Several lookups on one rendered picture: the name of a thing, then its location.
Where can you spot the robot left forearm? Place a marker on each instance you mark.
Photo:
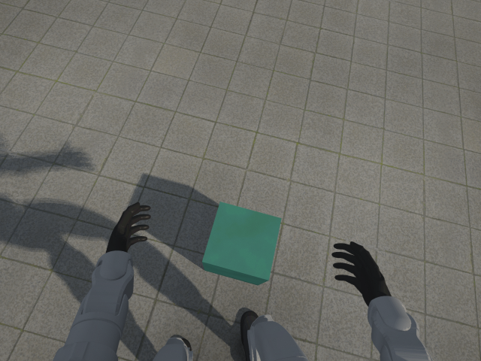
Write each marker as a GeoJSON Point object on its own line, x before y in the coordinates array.
{"type": "Point", "coordinates": [99, 323]}

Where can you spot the robot right forearm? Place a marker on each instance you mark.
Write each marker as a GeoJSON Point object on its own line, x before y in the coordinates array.
{"type": "Point", "coordinates": [395, 333]}

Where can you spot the robot left foot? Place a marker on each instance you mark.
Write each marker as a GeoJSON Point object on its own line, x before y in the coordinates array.
{"type": "Point", "coordinates": [187, 344]}

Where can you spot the carton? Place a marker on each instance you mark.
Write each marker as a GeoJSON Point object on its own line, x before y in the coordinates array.
{"type": "Point", "coordinates": [242, 243]}

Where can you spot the robot right thigh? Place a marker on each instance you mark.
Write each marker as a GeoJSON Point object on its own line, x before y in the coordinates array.
{"type": "Point", "coordinates": [269, 341]}

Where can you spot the robot left hand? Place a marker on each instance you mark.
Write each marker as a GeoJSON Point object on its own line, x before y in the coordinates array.
{"type": "Point", "coordinates": [120, 236]}

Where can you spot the robot right hand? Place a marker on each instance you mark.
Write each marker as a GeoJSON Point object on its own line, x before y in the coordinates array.
{"type": "Point", "coordinates": [368, 279]}

